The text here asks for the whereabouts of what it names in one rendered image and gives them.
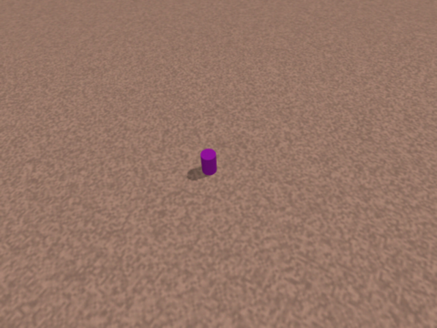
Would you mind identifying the can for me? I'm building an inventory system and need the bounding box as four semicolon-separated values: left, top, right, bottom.
201;149;216;175

